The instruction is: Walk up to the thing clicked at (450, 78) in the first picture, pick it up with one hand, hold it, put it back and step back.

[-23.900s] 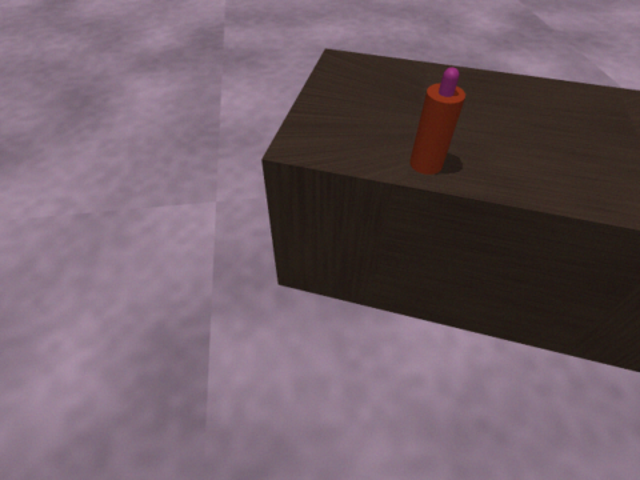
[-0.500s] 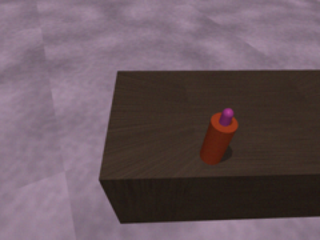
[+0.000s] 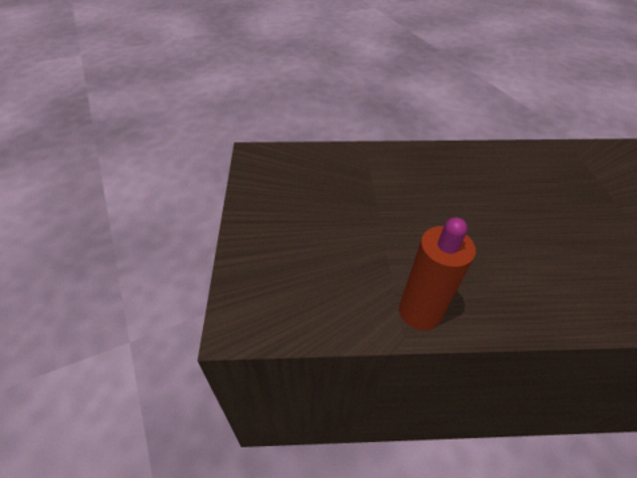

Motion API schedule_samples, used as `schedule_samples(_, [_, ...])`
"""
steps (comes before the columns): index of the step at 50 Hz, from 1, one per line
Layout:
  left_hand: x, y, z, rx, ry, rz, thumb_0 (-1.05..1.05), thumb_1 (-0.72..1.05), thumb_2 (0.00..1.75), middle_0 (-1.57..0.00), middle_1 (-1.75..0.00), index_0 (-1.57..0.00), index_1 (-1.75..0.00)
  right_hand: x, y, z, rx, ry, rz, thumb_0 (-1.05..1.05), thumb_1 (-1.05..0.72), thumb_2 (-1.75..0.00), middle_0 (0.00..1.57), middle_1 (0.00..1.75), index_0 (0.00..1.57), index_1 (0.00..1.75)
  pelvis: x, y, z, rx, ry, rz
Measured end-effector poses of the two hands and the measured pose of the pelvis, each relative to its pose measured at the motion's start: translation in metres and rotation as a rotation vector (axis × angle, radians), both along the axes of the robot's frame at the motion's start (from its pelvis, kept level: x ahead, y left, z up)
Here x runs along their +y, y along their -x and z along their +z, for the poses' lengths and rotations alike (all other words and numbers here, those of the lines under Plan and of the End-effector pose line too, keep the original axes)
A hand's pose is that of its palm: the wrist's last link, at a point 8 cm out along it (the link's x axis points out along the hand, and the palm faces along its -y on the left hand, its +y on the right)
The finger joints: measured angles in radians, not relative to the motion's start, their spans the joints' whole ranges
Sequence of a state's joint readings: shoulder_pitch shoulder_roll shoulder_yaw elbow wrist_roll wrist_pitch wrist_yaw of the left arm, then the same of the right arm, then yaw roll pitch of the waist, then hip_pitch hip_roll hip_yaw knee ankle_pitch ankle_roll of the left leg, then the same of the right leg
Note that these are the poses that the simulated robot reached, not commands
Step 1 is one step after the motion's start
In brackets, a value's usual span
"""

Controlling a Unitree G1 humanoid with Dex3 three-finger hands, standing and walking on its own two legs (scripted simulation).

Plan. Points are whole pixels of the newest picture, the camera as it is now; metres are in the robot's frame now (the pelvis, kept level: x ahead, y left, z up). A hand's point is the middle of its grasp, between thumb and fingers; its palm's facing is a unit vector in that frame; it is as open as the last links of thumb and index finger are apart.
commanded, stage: home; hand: right
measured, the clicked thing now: (436, 272) +0.44 -0.19 -0.06
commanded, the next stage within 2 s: stand in 0.06 s
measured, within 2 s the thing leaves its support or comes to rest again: neither
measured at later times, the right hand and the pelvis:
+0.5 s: hand out of the picture +0.06 -0.25 -0.16, palm faces -0.02 +0.94 -0.35, open 12.2 cm; pelvis +0.00 +0.00 +0.00, yaw +0 degrees
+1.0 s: hand out of the picture +0.07 -0.25 -0.16, palm faces -0.01 +0.94 -0.34, open 7.4 cm; pelvis +0.00 +0.00 +0.00, yaw +0 degrees
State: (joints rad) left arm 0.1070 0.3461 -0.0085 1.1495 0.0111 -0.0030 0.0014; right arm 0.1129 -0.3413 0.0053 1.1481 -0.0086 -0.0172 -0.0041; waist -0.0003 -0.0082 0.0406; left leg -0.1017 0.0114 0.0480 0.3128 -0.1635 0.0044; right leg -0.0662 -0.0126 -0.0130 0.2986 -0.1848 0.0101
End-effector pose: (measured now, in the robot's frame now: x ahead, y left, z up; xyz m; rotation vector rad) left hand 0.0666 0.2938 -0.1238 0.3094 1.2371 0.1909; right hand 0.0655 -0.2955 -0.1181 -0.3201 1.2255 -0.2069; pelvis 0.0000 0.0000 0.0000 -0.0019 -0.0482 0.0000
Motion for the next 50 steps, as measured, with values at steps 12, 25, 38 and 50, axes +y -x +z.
schedule_samples(12, [0.000,0.008,-0.001,0.005,0.002,-0.002,0.00,0.90,0.90,-0.21,-0.30,-0.20,-0.30,0.000,0.004,0.001,-0.001,-0.002,-0.003,-0.01,0.55,-0.06,0.08,0.07,0.08,0.07,0.000,0.004,0.000,0.000,0.000,0.000])
schedule_samples(25, [0.001,0.013,-0.002,0.021,0.002,-0.001,0.00,0.90,0.89,-0.21,-0.30,-0.20,-0.30,0.000,0.012,0.000,0.021,-0.002,-0.009,-0.01,-0.13,-0.66,0.19,0.27,0.19,0.27,0.001,0.004,0.000,0.002,-0.001,0.000])
schedule_samples(38, [0.001,0.007,0.000,0.013,-0.002,-0.005,0.00,0.90,0.89,-0.21,-0.30,-0.20,-0.30,0.001,0.006,-0.002,0.015,-0.009,-0.007,0.00,-0.81,-0.88,0.21,0.30,0.20,0.30,0.000,0.002,0.000,0.004,-0.001,-0.001])
schedule_samples(50, [0.000,0.001,0.002,-0.004,-0.003,-0.005,0.00,0.90,0.89,-0.21,-0.30,-0.20,-0.30,-0.001,0.000,-0.001,-0.001,-0.008,-0.005,0.00,-0.89,-0.90,0.21,0.30,0.21,0.30,-0.001,0.000,0.000,0.002,-0.002,-0.001])
